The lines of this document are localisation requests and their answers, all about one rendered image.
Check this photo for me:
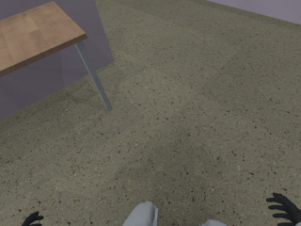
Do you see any left robot hand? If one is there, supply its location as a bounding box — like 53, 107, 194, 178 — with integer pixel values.
22, 211, 44, 226

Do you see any table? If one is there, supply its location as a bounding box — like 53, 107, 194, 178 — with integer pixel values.
0, 1, 113, 111

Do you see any right robot hand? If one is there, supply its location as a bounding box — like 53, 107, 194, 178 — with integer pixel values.
266, 192, 301, 226

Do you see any robot left thigh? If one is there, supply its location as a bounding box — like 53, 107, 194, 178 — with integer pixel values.
122, 202, 159, 226

